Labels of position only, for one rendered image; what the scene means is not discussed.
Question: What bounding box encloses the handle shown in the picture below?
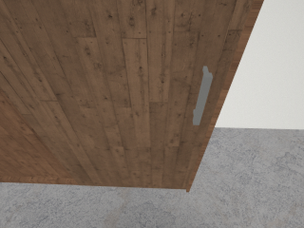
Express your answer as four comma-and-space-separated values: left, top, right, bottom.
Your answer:
193, 66, 213, 125

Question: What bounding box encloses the wardrobe door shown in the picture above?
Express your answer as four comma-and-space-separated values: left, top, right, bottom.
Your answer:
0, 88, 73, 179
0, 0, 254, 190

